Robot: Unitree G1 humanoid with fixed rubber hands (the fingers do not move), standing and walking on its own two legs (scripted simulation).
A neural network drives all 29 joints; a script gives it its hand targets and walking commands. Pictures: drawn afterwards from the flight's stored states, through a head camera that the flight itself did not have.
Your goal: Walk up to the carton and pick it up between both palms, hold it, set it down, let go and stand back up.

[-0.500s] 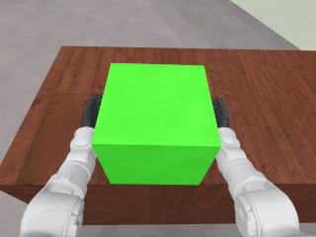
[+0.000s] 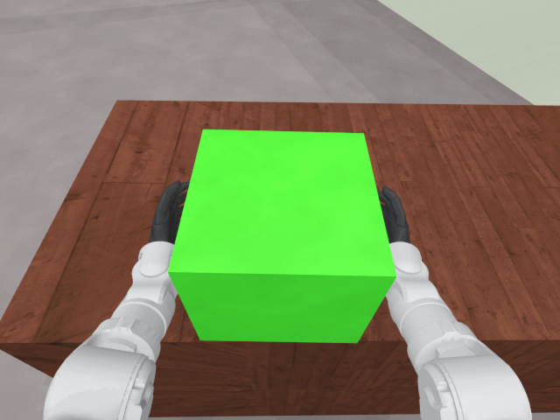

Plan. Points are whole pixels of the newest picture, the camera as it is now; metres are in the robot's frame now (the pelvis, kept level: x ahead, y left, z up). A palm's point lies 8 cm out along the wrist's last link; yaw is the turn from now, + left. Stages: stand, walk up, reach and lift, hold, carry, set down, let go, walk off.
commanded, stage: reach and lift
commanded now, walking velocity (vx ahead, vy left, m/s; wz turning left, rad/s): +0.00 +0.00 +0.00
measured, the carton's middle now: (281, 237) +0.42 +0.01 +0.03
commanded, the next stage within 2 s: none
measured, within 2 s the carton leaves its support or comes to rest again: leaves its support in 0.14 s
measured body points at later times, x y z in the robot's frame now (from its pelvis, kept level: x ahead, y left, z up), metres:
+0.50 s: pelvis -0.01 +0.00 +0.00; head +0.03 +0.00 +0.45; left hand +0.40 +0.17 +0.07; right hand +0.40 -0.17 +0.05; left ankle -0.02 +0.12 -0.72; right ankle +0.05 -0.11 -0.72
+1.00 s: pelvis +0.00 +0.00 +0.00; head +0.03 +0.00 +0.45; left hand +0.41 +0.17 +0.07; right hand +0.40 -0.18 +0.05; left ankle -0.02 +0.12 -0.72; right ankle +0.05 -0.11 -0.72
